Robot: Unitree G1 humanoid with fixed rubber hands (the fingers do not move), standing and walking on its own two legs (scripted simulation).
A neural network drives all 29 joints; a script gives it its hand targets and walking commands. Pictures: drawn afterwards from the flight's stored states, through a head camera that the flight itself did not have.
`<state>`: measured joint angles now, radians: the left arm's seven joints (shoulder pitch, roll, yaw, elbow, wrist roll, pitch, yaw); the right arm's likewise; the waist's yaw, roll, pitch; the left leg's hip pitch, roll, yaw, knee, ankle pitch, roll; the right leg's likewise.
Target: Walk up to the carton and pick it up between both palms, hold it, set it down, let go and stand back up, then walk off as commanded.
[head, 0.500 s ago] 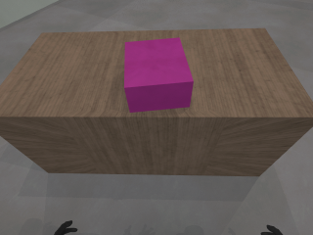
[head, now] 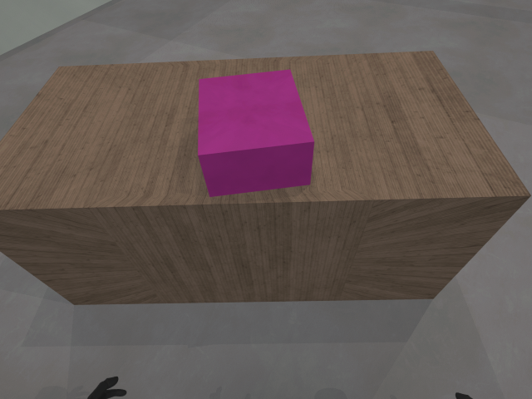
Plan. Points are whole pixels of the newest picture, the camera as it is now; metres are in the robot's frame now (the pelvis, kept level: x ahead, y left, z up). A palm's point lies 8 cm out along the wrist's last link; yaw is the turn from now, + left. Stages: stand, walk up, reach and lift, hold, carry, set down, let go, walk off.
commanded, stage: stand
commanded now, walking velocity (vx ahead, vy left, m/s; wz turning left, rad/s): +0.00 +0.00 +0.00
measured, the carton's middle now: (252, 129) +0.74 +0.08 -0.07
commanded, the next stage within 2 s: none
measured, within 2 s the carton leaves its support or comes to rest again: neither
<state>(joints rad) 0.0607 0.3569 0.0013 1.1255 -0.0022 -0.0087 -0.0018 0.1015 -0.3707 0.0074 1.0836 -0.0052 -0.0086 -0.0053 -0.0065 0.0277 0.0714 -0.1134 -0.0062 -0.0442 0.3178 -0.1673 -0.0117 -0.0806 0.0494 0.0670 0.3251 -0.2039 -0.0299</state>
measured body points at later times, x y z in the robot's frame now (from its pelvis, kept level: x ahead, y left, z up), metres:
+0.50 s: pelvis +0.01 -0.01 +0.00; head +0.03 -0.02 +0.45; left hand +0.10 +0.30 -0.12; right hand +0.08 -0.32 -0.14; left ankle +0.01 +0.13 -0.75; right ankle -0.02 -0.10 -0.75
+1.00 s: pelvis +0.01 +0.00 +0.00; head +0.03 -0.01 +0.45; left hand +0.10 +0.30 -0.12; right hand +0.08 -0.31 -0.13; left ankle +0.01 +0.13 -0.75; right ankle -0.02 -0.10 -0.75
